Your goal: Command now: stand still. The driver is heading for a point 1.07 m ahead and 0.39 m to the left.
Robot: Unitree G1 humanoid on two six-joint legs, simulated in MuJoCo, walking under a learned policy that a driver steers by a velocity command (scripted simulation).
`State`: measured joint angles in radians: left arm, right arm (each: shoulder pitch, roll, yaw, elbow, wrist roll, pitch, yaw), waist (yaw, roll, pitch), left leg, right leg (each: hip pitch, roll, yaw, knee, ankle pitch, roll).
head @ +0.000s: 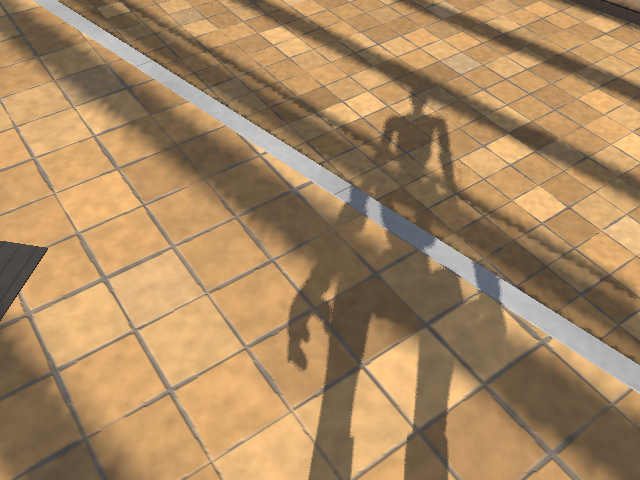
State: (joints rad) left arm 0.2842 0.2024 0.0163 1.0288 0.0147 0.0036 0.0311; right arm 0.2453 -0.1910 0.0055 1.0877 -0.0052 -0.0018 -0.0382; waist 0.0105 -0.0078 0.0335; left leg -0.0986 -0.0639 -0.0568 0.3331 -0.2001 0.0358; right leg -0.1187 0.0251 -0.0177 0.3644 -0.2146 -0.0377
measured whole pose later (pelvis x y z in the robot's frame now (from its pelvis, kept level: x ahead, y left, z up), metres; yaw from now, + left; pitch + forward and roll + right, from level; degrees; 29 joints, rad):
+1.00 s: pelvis +0.25 +0.03 -0.02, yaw +2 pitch +2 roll +1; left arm -0.03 0.18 0.04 0.87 0.02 -0.04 -0.03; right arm 0.53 -0.14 -0.01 1.11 -0.02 -0.09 -0.01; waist -0.07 -0.02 0.05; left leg 0.13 -0.05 0.00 0.21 -0.37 0.04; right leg -0.58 -0.03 -0.08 0.63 -0.12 -0.06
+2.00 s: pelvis +0.77 +0.16 -0.01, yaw +36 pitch +2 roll +0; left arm 0.02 0.24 0.04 0.75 0.04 -0.02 -0.03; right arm 0.45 -0.24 -0.06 0.91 -0.01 -0.05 0.00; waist -0.09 -0.04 0.05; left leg 0.01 -0.15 -0.13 0.25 -0.27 0.14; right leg -0.69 -0.09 0.02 0.78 -0.05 0.04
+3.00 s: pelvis +1.01 +0.33 +0.00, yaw +49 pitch -1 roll +0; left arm 0.29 0.20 0.01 0.99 0.01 0.00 0.02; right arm 0.20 -0.20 -0.01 0.97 -0.01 0.00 -0.02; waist 0.00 0.00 0.01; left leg -0.24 -0.05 0.01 0.40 -0.14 0.04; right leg -0.16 -0.01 -0.01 0.44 -0.26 0.00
